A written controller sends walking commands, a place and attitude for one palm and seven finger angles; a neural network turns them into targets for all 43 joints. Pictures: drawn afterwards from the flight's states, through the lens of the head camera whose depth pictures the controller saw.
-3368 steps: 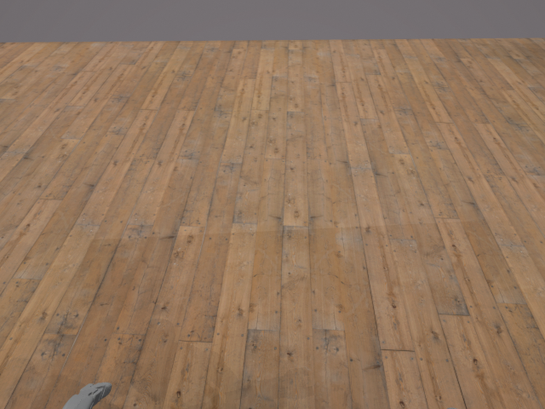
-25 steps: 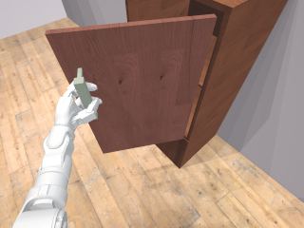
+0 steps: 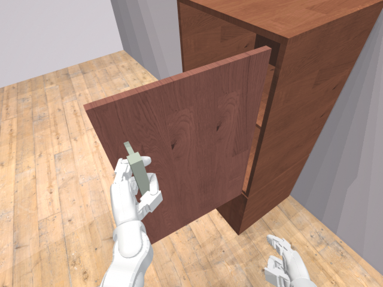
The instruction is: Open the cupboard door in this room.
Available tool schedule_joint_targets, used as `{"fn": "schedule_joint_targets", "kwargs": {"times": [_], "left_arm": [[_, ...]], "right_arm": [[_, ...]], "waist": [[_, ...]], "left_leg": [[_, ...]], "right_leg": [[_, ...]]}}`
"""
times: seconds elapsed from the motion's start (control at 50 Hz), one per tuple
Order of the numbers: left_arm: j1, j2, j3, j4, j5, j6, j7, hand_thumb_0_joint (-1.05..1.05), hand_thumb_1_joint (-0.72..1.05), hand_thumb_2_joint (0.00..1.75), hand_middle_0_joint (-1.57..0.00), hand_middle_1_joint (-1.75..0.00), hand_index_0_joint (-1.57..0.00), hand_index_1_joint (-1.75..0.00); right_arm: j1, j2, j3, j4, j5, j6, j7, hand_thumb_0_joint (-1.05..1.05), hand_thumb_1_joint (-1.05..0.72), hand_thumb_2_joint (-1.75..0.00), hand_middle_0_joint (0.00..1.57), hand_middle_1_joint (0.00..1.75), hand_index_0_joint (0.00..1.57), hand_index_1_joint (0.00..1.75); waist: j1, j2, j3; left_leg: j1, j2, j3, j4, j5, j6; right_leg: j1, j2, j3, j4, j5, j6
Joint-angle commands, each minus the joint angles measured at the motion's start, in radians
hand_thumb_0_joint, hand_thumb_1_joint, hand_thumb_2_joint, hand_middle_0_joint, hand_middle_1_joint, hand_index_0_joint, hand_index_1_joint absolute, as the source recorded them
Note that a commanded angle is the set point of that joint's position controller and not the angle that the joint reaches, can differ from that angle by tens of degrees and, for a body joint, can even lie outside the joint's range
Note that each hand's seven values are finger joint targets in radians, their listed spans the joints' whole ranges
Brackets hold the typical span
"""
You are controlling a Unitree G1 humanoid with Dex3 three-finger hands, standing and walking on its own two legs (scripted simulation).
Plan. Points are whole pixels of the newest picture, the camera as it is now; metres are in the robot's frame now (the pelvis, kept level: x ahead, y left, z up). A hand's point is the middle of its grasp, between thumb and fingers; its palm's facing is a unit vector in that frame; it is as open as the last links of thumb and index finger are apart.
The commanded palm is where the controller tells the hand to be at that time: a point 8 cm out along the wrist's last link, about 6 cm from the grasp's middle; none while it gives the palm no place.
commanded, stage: pull the door open along its arc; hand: left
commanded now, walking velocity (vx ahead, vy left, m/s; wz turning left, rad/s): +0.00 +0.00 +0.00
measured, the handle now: (138, 173) +0.33 +0.13 +0.08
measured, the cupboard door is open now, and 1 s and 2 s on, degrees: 85 91 92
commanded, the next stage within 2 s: open thumb and fingers to let go in 0.12 s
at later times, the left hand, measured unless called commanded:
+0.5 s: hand (168, 205) +0.26 +0.06 +0.09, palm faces +0.34 -0.94 -0.04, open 7.7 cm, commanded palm +0.21 +0.11 +0.08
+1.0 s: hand (165, 208) +0.25 +0.06 +0.09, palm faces +0.28 -0.96 +0.00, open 14.9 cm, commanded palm +0.21 +0.12 +0.08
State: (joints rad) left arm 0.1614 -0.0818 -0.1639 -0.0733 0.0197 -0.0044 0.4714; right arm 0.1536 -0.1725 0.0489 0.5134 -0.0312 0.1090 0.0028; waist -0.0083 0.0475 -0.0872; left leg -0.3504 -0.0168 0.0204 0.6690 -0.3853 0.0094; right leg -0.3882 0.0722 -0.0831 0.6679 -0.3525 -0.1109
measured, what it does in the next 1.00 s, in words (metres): stands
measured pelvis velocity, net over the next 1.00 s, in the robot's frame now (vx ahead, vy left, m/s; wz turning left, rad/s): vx -0.02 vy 0.00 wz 0.00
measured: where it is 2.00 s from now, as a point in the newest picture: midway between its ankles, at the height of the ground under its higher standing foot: outside the picture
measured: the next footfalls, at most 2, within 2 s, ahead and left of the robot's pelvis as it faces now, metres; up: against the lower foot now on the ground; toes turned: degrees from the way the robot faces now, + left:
none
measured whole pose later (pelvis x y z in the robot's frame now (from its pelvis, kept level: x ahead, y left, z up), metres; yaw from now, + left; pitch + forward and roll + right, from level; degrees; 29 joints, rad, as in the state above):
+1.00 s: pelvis -0.02 +0.00 +0.00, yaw +0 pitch +3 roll +1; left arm 0.18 -0.08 -0.25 -0.05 0.03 -0.10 0.46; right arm 0.17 -0.20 0.02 0.57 -0.03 0.03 -0.03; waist 0.01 0.06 -0.05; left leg -0.38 -0.05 -0.07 0.70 -0.36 0.00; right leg -0.41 0.08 -0.09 0.69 -0.33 -0.12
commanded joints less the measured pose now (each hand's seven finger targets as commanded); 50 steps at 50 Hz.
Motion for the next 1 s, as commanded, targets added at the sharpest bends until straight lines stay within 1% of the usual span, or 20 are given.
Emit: {"fn": "schedule_joint_targets", "kwargs": {"times": [0.0, 0.12, 0.16, 0.2, 0.28, 0.32, 0.36, 0.42, 0.48, 0.54, 0.6, 0.66, 0.72, 0.74, 0.76, 0.82, 0.88, 0.9, 0.94, 0.98], "left_arm": [[-0.005, 0.011, -0.011, -0.286, 0.037, -0.072, 0.018, 0.00, 0.90, 0.90, -0.40, -1.35, -0.40, -1.35], [0.038, -0.055, -0.124, -0.326, 0.045, -0.103, -0.006, 0.00, 0.90, 0.90, -0.40, -1.35, -0.40, -1.35], [0.062, -0.081, -0.155, -0.345, 0.042, -0.112, -0.006, 0.00, 0.90, 0.90, -0.40, -1.35, -0.40, -1.35], [-0.085, -0.024, -0.111, -0.321, 0.040, -0.122, 0.010, 0.00, 0.90, 0.90, -0.40, -1.35, -0.40, -1.35], [-0.087, -0.006, -0.074, -0.273, 0.030, -0.143, 0.014, 0.00, 0.62, 0.78, -0.38, -1.32, -0.38, -1.32], [-0.110, 0.000, -0.075, -0.266, 0.036, -0.152, 0.008, 0.00, 0.48, 0.72, -0.37, -1.30, -0.37, -1.30], [-0.094, 0.013, -0.057, -0.254, 0.031, -0.160, -0.005, 0.00, 0.34, 0.66, -0.36, -1.29, -0.36, -1.29], [-0.129, 0.040, -0.024, -0.234, 0.013, -0.162, -0.024, 0.00, 0.13, 0.57, -0.35, -1.27, -0.35, -1.27], [-0.153, 0.051, 0.002, -0.231, -0.008, -0.163, -0.041, 0.00, -0.08, 0.48, -0.33, -1.24, -0.33, -1.24], [-0.130, 0.019, -0.016, -0.210, -0.023, -0.160, -0.051, 0.00, -0.29, 0.39, -0.32, -1.22, -0.32, -1.22], [-0.130, 0.025, -0.003, -0.201, -0.027, -0.158, -0.047, 0.00, -0.50, 0.30, -0.30, -1.20, -0.30, -1.20], [-0.098, 0.025, -0.007, -0.217, -0.017, -0.157, -0.045, 0.00, -0.50, 0.30, -0.29, -1.15, -0.29, -1.15], [-0.152, 0.023, -0.024, -0.213, 0.001, -0.152, -0.034, 0.00, -0.50, 0.30, -0.27, -1.00, -0.27, -1.00], [-0.173, 0.021, -0.026, -0.213, 0.000, -0.153, -0.029, 0.00, -0.50, 0.30, -0.26, -0.95, -0.26, -0.95], [-0.177, 0.036, -0.012, -0.215, 0.006, -0.156, -0.025, 0.00, -0.50, 0.30, -0.25, -0.90, -0.25, -0.90], [-0.179, 0.007, -0.040, -0.235, 0.012, -0.157, -0.013, 0.00, -0.50, 0.30, -0.22, -0.75, -0.22, -0.75], [-0.172, 0.005, -0.044, -0.229, 0.011, -0.165, -0.012, 0.00, -0.50, 0.30, -0.20, -0.60, -0.20, -0.60], [-0.164, -0.005, -0.055, -0.228, 0.014, -0.163, -0.009, 0.00, -0.50, 0.30, -0.19, -0.55, -0.19, -0.55], [-0.178, -0.020, -0.069, -0.210, 0.020, -0.158, 0.004, 0.00, -0.50, 0.30, -0.18, -0.45, -0.18, -0.45], [-0.204, -0.012, -0.065, -0.208, 0.032, -0.156, 0.024, 0.00, -0.50, 0.30, -0.16, -0.35, -0.16, -0.35]], "right_arm": [[-0.087, -0.089, -0.046, -0.152, -0.004, -0.040, -0.010, 0.00, -0.90, -0.90, 0.20, 0.30, 0.20, 0.30], [-0.098, -0.087, -0.049, -0.154, -0.004, -0.070, -0.006, 0.00, -0.90, -0.90, 0.20, 0.30, 0.20, 0.30], [-0.098, -0.086, -0.051, -0.156, -0.003, -0.084, 0.001, 0.00, -0.90, -0.90, 0.20, 0.30, 0.20, 0.30], [-0.100, -0.093, -0.049, -0.137, -0.003, -0.092, -0.009, 0.00, -0.90, -0.90, 0.20, 0.30, 0.20, 0.30], [-0.113, -0.088, -0.050, -0.123, -0.005, -0.107, -0.019, 0.00, -0.90, -0.90, 0.20, 0.30, 0.20, 0.30], [-0.114, -0.089, -0.053, -0.117, -0.003, -0.110, -0.022, 0.00, -0.90, -0.90, 0.20, 0.30, 0.20, 0.30], [-0.110, -0.087, -0.053, -0.114, -0.001, -0.112, -0.025, 0.00, -0.90, -0.90, 0.20, 0.30, 0.20, 0.30], [-0.118, -0.085, -0.049, -0.108, 0.001, -0.114, -0.036, 0.00, -0.90, -0.90, 0.20, 0.30, 0.20, 0.30], [-0.124, -0.083, -0.045, -0.102, 0.001, -0.114, -0.044, 0.00, -0.90, -0.90, 0.20, 0.30, 0.20, 0.30], [-0.125, -0.081, -0.042, -0.107, 0.006, -0.116, -0.042, 0.00, -0.90, -0.90, 0.20, 0.30, 0.20, 0.30], [-0.125, -0.085, -0.042, -0.109, 0.003, -0.118, -0.043, 0.00, -0.90, -0.90, 0.20, 0.30, 0.20, 0.30], [-0.118, -0.086, -0.045, -0.117, 0.002, -0.120, -0.038, 0.00, -0.90, -0.90, 0.20, 0.30, 0.20, 0.30], [-0.127, -0.086, -0.043, -0.114, 0.002, -0.117, -0.039, 0.00, -0.90, -0.90, 0.20, 0.30, 0.20, 0.30], [-0.128, -0.086, -0.042, -0.116, 0.000, -0.120, -0.040, 0.00, -0.90, -0.90, 0.20, 0.30, 0.20, 0.30], [-0.129, -0.085, -0.045, -0.112, 0.001, -0.121, -0.040, 0.00, -0.90, -0.90, 0.20, 0.30, 0.20, 0.30], [-0.129, -0.085, -0.048, -0.120, -0.003, -0.125, -0.037, 0.00, -0.90, -0.90, 0.20, 0.30, 0.20, 0.30], [-0.115, -0.083, -0.047, -0.118, -0.001, -0.130, -0.037, 0.00, -0.90, -0.90, 0.20, 0.30, 0.20, 0.30], [-0.122, -0.083, -0.047, -0.122, 0.000, -0.131, -0.037, 0.00, -0.90, -0.90, 0.20, 0.30, 0.20, 0.30], [-0.120, -0.083, -0.045, -0.122, -0.001, -0.132, -0.035, 0.00, -0.90, -0.90, 0.20, 0.30, 0.20, 0.30], [-0.122, -0.083, -0.046, -0.123, -0.003, -0.132, -0.036, 0.00, -0.90, -0.90, 0.20, 0.30, 0.20, 0.30]], "waist": [[0.023, -0.140, -0.174], [0.005, -0.146, -0.123], [0.009, -0.129, -0.129], [-0.012, -0.141, -0.115], [0.006, -0.166, -0.116], [0.009, -0.158, -0.133], [0.018, -0.152, -0.150], [0.018, -0.179, -0.145], [0.021, -0.160, -0.146], [0.022, -0.129, -0.132], [0.021, -0.174, -0.131], [0.029, -0.184, -0.140], [0.019, -0.159, -0.106], [0.013, -0.173, -0.100], [0.017, -0.160, -0.108], [0.023, -0.122, -0.142], [0.021, -0.148, -0.161], [0.024, -0.125, -0.153], [0.018, -0.132, -0.130], [0.017, -0.170, -0.129]], "left_leg": [[-0.024, -0.003, -0.037, -0.030, 0.252, 0.015], [-0.025, -0.012, -0.056, 0.001, 0.218, 0.017], [-0.025, -0.014, -0.060, 0.009, 0.210, 0.016], [-0.047, -0.022, -0.066, 0.023, 0.172, 0.017], [-0.085, -0.031, -0.077, 0.031, 0.122, 0.015], [-0.093, -0.031, -0.083, 0.031, 0.123, 0.016], [-0.095, -0.029, -0.082, 0.019, 0.123, 0.016], [-0.117, -0.031, -0.087, 0.021, 0.101, 0.017], [-0.115, -0.030, -0.088, 0.011, 0.096, 0.016], [-0.098, -0.027, -0.086, 0.000, 0.101, 0.016], [-0.105, -0.027, -0.088, 0.002, 0.104, 0.017], [-0.109, -0.028, -0.087, -0.003, 0.113, 0.017], [-0.101, -0.029, -0.088, -0.001, 0.096, 0.020], [-0.102, -0.029, -0.088, 0.004, 0.088, 0.021], [-0.100, -0.028, -0.086, 0.003, 0.084, 0.020], [-0.080, -0.030, -0.084, 0.007, 0.109, 0.020], [-0.078, -0.029, -0.079, 0.003, 0.119, 0.021], [-0.077, -0.031, -0.075, 0.007, 0.114, 0.020], [-0.067, -0.031, -0.074, 0.010, 0.111, 0.022], [-0.071, -0.032, -0.073, 0.011, 0.101, 0.024]], "right_leg": [[0.234, -0.126, 0.172, -0.115, 0.523, 0.112], [0.201, -0.148, 0.212, -0.148, 0.481, 0.120], [0.195, -0.154, 0.216, -0.150, 0.457, 0.121], [0.160, -0.163, 0.242, -0.169, 0.384, 0.126], [0.172, -0.182, 0.293, -0.206, 0.268, 0.133], [0.185, -0.188, 0.310, -0.203, 0.272, 0.133], [0.199, -0.188, 0.299, -0.194, 0.276, 0.134], [0.215, -0.200, 0.330, -0.214, 0.264, 0.164], [0.223, -0.203, 0.329, -0.221, 0.246, 0.148], [0.199, -0.190, 0.299, -0.214, 0.234, 0.141], [0.210, -0.194, 0.305, -0.219, 0.251, 0.156], [0.223, -0.192, 0.295, -0.203, 0.288, 0.151], [0.177, -0.187, 0.292, -0.218, 0.200, 0.139], [0.167, -0.190, 0.296, -0.224, 0.177, 0.144], [0.165, -0.188, 0.294, -0.226, 0.147, 0.138], [0.163, -0.177, 0.269, -0.203, 0.169, 0.127], [0.172, -0.169, 0.247, -0.185, 0.192, 0.127], [0.157, -0.167, 0.245, -0.185, 0.176, 0.124], [0.124, -0.158, 0.223, -0.183, 0.146, 0.118], [0.119, -0.153, 0.222, -0.190, 0.102, 0.117]]}}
